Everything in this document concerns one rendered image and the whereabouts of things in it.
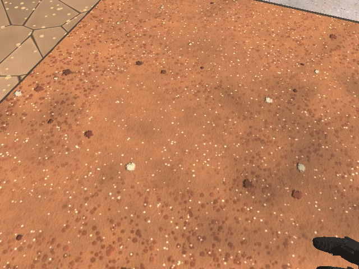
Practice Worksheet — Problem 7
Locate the robot right hand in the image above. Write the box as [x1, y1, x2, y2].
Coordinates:
[312, 236, 359, 269]

